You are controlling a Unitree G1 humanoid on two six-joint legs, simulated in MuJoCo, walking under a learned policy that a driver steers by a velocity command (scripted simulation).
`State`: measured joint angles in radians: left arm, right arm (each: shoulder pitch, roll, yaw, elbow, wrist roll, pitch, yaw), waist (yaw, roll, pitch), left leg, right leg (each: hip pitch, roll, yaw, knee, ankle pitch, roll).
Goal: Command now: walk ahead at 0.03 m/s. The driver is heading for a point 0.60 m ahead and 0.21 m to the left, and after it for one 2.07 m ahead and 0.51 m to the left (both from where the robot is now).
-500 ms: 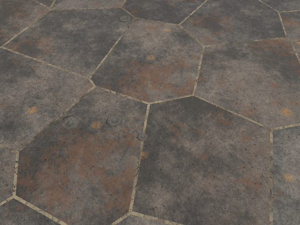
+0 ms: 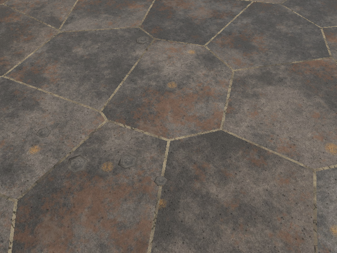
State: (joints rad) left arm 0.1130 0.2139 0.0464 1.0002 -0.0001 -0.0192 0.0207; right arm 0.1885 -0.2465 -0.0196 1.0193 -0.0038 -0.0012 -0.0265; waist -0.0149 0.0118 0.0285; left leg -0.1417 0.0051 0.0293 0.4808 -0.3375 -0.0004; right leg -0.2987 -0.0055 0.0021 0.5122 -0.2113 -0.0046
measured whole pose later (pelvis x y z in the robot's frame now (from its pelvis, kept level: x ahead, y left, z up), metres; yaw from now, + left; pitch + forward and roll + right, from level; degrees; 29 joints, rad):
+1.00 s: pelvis -0.03 +0.06 +0.02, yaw +20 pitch +2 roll -4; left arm 0.05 0.32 0.11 0.94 0.00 -0.05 0.03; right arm 0.36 -0.24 -0.06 0.88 0.01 -0.05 -0.03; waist -0.03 -0.02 -0.02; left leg -0.14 -0.01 -0.09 0.33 -0.22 0.07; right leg -0.59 -0.03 0.04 0.86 -0.11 0.01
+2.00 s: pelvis +0.40 +0.18 +0.00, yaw +22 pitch +1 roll +0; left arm 0.17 0.28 0.03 0.97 0.00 0.02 0.03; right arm 0.11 -0.22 -0.03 0.84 -0.03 -0.04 0.01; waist 0.01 -0.03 0.05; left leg -0.39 -0.03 0.04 0.46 -0.09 0.05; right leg -0.37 -0.05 0.03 0.85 -0.49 0.04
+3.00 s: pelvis +0.64 +0.27 +0.00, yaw +22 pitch +1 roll +1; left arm 0.00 0.25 0.05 0.90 -0.03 -0.07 -0.02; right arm 0.42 -0.21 -0.03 1.08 0.01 -0.08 -0.01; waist -0.08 -0.03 0.03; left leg 0.12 -0.04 0.05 0.16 -0.30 0.04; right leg -0.63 -0.09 -0.02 0.63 0.00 -0.02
